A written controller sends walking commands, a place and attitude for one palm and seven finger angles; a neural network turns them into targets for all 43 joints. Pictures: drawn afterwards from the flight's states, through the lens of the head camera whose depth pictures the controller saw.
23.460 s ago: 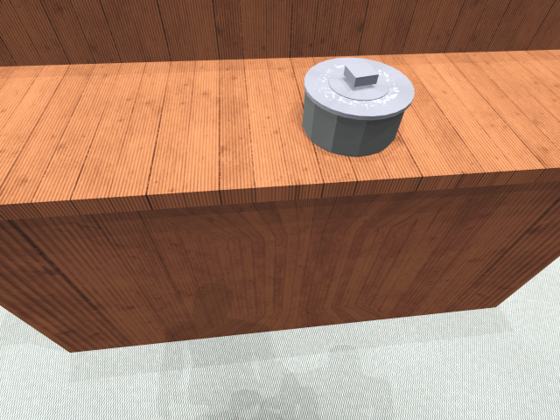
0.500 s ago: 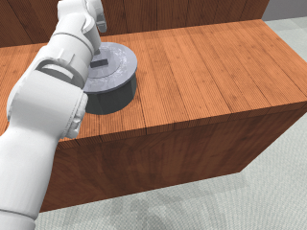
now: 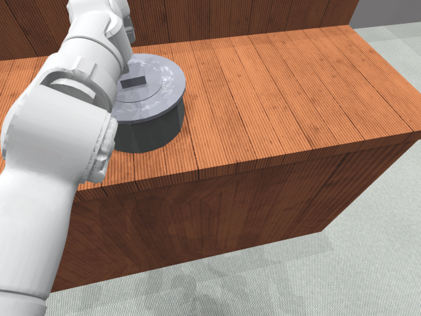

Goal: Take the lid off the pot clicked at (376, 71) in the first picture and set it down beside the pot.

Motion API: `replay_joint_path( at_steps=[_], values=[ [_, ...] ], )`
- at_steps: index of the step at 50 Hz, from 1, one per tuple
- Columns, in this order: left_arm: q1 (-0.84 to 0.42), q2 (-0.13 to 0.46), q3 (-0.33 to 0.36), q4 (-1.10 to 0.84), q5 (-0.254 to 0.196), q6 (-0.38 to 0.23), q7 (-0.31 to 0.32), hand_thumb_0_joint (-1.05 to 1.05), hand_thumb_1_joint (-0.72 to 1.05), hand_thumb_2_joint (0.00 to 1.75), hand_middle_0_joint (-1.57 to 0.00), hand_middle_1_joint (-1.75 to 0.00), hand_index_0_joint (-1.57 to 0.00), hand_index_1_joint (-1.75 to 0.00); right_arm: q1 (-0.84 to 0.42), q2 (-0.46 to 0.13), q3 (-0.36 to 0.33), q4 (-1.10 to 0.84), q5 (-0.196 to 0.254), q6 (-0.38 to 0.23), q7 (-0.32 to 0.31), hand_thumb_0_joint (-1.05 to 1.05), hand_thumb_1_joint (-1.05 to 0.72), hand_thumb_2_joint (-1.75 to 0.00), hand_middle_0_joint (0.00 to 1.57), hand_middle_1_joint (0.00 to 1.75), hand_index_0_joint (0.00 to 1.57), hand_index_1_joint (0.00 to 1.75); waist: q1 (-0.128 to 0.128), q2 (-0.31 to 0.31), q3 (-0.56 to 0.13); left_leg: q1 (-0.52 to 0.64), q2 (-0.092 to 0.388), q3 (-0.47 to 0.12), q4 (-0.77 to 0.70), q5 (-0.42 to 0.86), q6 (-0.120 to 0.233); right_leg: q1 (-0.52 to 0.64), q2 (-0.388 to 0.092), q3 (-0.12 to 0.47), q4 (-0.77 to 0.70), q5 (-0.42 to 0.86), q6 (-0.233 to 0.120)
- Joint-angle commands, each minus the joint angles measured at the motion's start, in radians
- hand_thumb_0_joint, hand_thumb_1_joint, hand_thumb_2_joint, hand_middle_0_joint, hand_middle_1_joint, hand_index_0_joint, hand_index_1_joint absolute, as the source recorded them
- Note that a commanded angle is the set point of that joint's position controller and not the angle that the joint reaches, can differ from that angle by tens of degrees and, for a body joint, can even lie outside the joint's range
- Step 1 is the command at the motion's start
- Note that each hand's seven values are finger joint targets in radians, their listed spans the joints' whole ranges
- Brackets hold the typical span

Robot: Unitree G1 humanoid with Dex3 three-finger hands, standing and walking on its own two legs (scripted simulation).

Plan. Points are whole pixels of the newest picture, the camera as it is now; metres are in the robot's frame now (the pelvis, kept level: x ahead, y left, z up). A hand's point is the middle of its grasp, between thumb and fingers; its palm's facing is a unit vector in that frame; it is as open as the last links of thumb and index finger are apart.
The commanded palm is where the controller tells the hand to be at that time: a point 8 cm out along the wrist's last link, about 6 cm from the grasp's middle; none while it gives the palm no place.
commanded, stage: move the open hand above the knob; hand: left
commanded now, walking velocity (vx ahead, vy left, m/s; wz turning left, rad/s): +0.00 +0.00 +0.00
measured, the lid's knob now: (131, 75) +0.55 +0.07 +0.16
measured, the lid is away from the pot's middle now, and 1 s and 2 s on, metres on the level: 0.01 0.01 0.01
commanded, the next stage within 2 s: lower the open fingers around the knob in 0.30 s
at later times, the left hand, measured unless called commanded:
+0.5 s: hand (123, 44) +0.53 +0.07 +0.23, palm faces -0.28 -0.15 -0.95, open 10.5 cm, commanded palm +0.55 +0.06 +0.28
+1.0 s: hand (133, 64) +0.51 +0.06 +0.21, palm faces -0.38 -0.14 -0.92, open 10.5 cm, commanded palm +0.55 +0.06 +0.24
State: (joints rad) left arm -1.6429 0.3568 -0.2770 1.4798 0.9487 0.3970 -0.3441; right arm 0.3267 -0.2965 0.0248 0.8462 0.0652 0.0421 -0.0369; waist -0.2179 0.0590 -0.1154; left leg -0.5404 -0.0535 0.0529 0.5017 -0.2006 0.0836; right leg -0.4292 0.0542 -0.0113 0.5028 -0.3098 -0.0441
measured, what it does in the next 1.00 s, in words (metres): stands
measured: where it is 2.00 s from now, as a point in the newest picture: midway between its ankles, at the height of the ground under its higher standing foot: outside the picture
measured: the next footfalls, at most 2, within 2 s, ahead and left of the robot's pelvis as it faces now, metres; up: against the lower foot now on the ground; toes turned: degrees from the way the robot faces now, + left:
none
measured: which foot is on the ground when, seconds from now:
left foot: down 0.00-1.00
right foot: down 0.00-1.00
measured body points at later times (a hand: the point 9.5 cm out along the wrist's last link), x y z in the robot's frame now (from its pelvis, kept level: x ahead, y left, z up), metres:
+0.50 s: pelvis +0.00 +0.00 +0.00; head +0.07 -0.01 +0.44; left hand +0.54 +0.07 +0.28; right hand -0.05 -0.26 -0.14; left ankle +0.02 +0.07 -0.73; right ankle -0.05 -0.09 -0.73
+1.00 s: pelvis +0.00 -0.01 +0.00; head +0.06 -0.02 +0.44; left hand +0.52 +0.06 +0.26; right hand -0.01 -0.29 -0.14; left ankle +0.02 +0.07 -0.73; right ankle -0.05 -0.09 -0.73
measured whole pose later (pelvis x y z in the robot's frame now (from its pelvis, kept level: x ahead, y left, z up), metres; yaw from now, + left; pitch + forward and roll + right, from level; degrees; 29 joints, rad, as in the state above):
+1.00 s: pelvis +0.00 -0.01 +0.00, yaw +1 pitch +14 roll +0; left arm -1.65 0.28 -0.30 1.53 0.92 0.46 -0.37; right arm 0.29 -0.31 0.02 0.85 0.06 0.05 -0.03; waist -0.22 0.06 -0.12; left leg -0.56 -0.05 0.04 0.53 -0.21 0.07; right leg -0.45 0.06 -0.02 0.54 -0.33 -0.06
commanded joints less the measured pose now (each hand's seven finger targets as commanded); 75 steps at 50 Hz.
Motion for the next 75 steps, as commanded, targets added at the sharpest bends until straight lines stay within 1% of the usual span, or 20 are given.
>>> replay_joint_path(
  at_steps=[1,7,12,20,22,28,31,37,39,42,45,51,54,57,60,62,66,67,72,75],
  values=[
    [-0.644,0.127,-0.043,-0.204,0.047,-0.018,0.052,0.00,-0.20,1.14,-0.68,-0.29,-0.68,-0.29,0.094,-0.158,-0.052,-0.047,0.001,-0.029,-0.007,0.00,-0.90,-0.90,0.20,0.30,0.20,0.30,-0.027,-0.011,-0.425,0.466,0.032,-0.112,0.029,0.338,0.015,-0.091,0.006,0.032,-0.057,0.352,0.022],
    [-0.630,0.129,-0.017,-0.169,0.011,-0.018,0.066,0.00,-0.20,1.14,-0.68,-0.29,-0.68,-0.29,0.131,-0.174,-0.063,-0.027,-0.008,-0.033,-0.008,0.00,-0.90,-0.90,0.20,0.30,0.20,0.30,-0.037,-0.060,-0.413,0.447,0.035,-0.117,0.027,0.291,0.016,-0.097,0.006,0.024,-0.062,0.315,0.019],
    [-0.700,0.104,-0.029,-0.196,0.028,-0.016,0.092,0.00,-0.20,1.14,-0.68,-0.29,-0.68,-0.29,0.152,-0.166,-0.067,-0.014,-0.010,-0.048,0.002,0.00,-0.90,-0.90,0.20,0.30,0.20,0.30,-0.038,-0.004,-0.465,0.517,0.050,-0.138,0.044,0.379,0.007,-0.148,0.013,0.021,-0.050,0.304,0.016],
    [-0.661,0.157,0.001,-0.104,0.068,0.056,0.102,0.00,-0.20,1.14,-0.68,-0.29,-0.68,-0.29,0.153,-0.171,-0.060,-0.017,-0.019,-0.029,0.013,0.00,-0.90,-0.90,0.20,0.30,0.20,0.30,-0.039,-0.082,-0.445,0.427,0.033,-0.115,0.048,0.376,0.007,-0.094,0.017,0.022,-0.034,0.370,0.024],
    [-0.654,0.104,-0.011,-0.056,-0.003,0.107,0.089,0.00,-0.20,1.14,-0.68,-0.29,-0.68,-0.29,0.155,-0.178,-0.062,-0.005,-0.015,-0.021,0.019,0.00,-0.90,-0.90,0.20,0.30,0.20,0.30,-0.038,-0.050,-0.427,0.422,0.028,-0.112,0.044,0.397,0.008,-0.080,0.008,0.019,-0.034,0.407,0.019],
    [-0.685,0.042,-0.059,-0.157,0.003,0.080,0.038,0.00,-0.20,1.14,-0.68,-0.29,-0.68,-0.29,0.140,-0.161,-0.068,-0.022,-0.021,-0.048,0.030,0.00,-0.90,-0.90,0.20,0.30,0.20,0.30,-0.031,-0.028,-0.526,0.535,0.031,-0.150,0.082,0.540,0.009,-0.109,0.018,0.026,-0.020,0.436,0.028],
    [-0.604,0.087,-0.033,-0.075,0.021,0.093,0.022,0.00,-0.20,1.14,-0.68,-0.29,-0.68,-0.29,0.148,-0.168,-0.063,-0.012,-0.023,-0.031,0.023,0.00,-0.90,-0.90,0.20,0.30,0.20,0.30,-0.047,-0.111,-0.412,0.421,0.014,-0.118,0.064,0.396,0.022,-0.081,0.013,0.027,-0.037,0.429,0.030],
    [-0.628,0.064,-0.044,-0.187,-0.020,0.055,-0.002,0.00,-0.20,1.14,-0.68,-0.29,-0.68,-0.29,0.115,-0.167,-0.064,-0.038,-0.021,-0.027,0.014,0.00,-0.90,-0.90,0.20,0.30,0.20,0.30,-0.025,-0.037,-0.462,0.445,0.006,-0.108,0.069,0.403,0.020,-0.045,0.000,0.034,-0.030,0.477,0.022],
    [-0.640,0.124,-0.025,-0.205,0.005,0.042,-0.011,0.00,-0.20,1.14,-0.68,-0.29,-0.68,-0.29,0.102,-0.162,-0.063,-0.047,-0.020,-0.033,0.011,0.00,-0.90,-0.90,0.20,0.30,0.20,0.30,-0.022,-0.064,-0.494,0.444,-0.002,-0.106,0.069,0.393,0.021,-0.023,0.006,0.040,-0.024,0.484,0.028],
    [-0.563,0.081,-0.040,-0.175,-0.006,0.041,-0.012,0.00,-0.20,1.14,-0.68,-0.29,-0.68,-0.29,0.101,-0.160,-0.067,-0.044,-0.015,-0.021,0.005,0.00,-0.90,-0.90,0.20,0.30,0.20,0.30,-0.015,-0.061,-0.450,0.417,0.000,-0.091,0.072,0.382,0.023,-0.023,-0.002,0.038,-0.029,0.504,0.023],
    [-0.516,0.073,-0.046,-0.070,-0.004,0.073,-0.013,0.00,-0.20,1.14,-0.68,-0.29,-0.68,-0.29,0.080,-0.167,-0.053,-0.035,-0.007,-0.007,0.000,0.00,-0.90,-0.90,0.20,0.30,0.20,0.30,-0.039,-0.162,-0.318,0.321,-0.004,-0.080,0.047,0.225,0.031,-0.042,0.000,0.031,-0.041,0.435,0.035],
    [-0.498,0.105,-0.029,-0.018,-0.008,0.081,-0.007,0.00,-0.20,1.14,-0.68,-0.29,-0.68,-0.29,0.071,-0.176,-0.038,-0.026,-0.008,0.005,-0.019,0.00,-0.90,-0.90,0.20,0.30,0.20,0.30,-0.045,-0.151,-0.302,0.264,-0.004,-0.068,0.035,0.129,0.032,-0.035,-0.007,0.037,-0.041,0.383,0.039],
    [-0.483,0.129,-0.018,-0.011,0.004,0.073,0.000,0.00,-0.20,1.14,-0.68,-0.29,-0.68,-0.29,0.076,-0.183,-0.037,-0.024,-0.010,0.013,-0.024,0.00,-0.90,-0.90,0.20,0.30,0.20,0.30,-0.046,-0.126,-0.331,0.264,0.003,-0.066,0.047,0.146,0.031,-0.039,-0.007,0.037,-0.029,0.386,0.037],
    [-0.515,0.056,-0.055,-0.075,-0.016,0.052,0.005,0.00,-0.20,1.14,-0.68,-0.29,-0.68,-0.29,0.089,-0.180,-0.049,-0.030,-0.012,0.012,-0.023,0.00,-0.90,-0.90,0.20,0.30,0.20,0.30,-0.050,-0.083,-0.387,0.310,0.004,-0.073,0.074,0.211,0.030,-0.044,-0.005,0.034,-0.017,0.435,0.032],
    [-0.562,0.125,-0.027,-0.109,-0.002,0.028,-0.001,0.00,-0.20,1.14,-0.68,-0.29,-0.68,-0.29,0.102,-0.178,-0.053,-0.027,-0.014,0.005,-0.025,0.00,-0.90,-0.90,0.20,0.30,0.20,0.30,-0.059,-0.110,-0.438,0.320,0.001,-0.075,0.084,0.218,0.032,-0.036,0.003,0.038,-0.008,0.439,0.040],
    [-0.614,0.097,-0.038,-0.184,-0.037,-0.003,0.002,0.00,-0.20,1.14,-0.68,-0.29,-0.68,-0.29,0.110,-0.176,-0.064,-0.031,-0.014,-0.004,-0.027,0.00,-0.90,-0.90,0.20,0.30,0.20,0.30,-0.056,-0.054,-0.493,0.369,0.005,-0.081,0.093,0.264,0.029,-0.038,-0.002,0.037,-0.004,0.467,0.034],
    [-0.511,0.126,-0.018,-0.016,0.007,0.044,0.003,0.00,-0.20,1.14,-0.68,-0.29,-0.68,-0.29,0.147,-0.180,-0.056,0.003,-0.015,0.002,-0.021,0.00,-0.90,-0.90,0.20,0.30,0.20,0.30,-0.064,-0.121,-0.375,0.301,0.002,-0.076,0.093,0.272,0.031,-0.070,0.014,0.026,-0.004,0.458,0.038],
    [-0.514,0.122,-0.017,-0.026,-0.009,0.045,0.011,0.00,-0.20,1.14,-0.68,-0.29,-0.68,-0.29,0.146,-0.185,-0.061,0.007,-0.018,0.008,-0.020,0.00,-0.90,-0.90,0.20,0.30,0.20,0.30,-0.056,-0.064,-0.372,0.300,0.005,-0.070,0.096,0.283,0.027,-0.064,0.007,0.028,-0.007,0.471,0.031],
    [-0.529,0.088,-0.034,-0.056,0.011,0.039,0.016,0.00,-0.20,1.14,-0.68,-0.29,-0.68,-0.29,0.164,-0.180,-0.071,0.005,-0.024,0.007,-0.010,0.00,-0.90,-0.90,0.20,0.30,0.20,0.30,-0.055,-0.028,-0.429,0.372,0.016,-0.097,0.123,0.421,0.021,-0.108,0.015,0.021,0.011,0.493,0.027],
    [-0.525,0.149,-0.008,-0.053,0.031,0.039,0.004,0.00,-0.20,1.14,-0.68,-0.29,-0.68,-0.29,0.170,-0.180,-0.069,-0.007,-0.026,0.005,-0.008,0.00,-0.90,-0.90,0.20,0.30,0.20,0.30,-0.058,-0.100,-0.452,0.341,0.004,-0.087,0.122,0.395,0.027,-0.066,0.022,0.026,0.016,0.510,0.034]
  ],
)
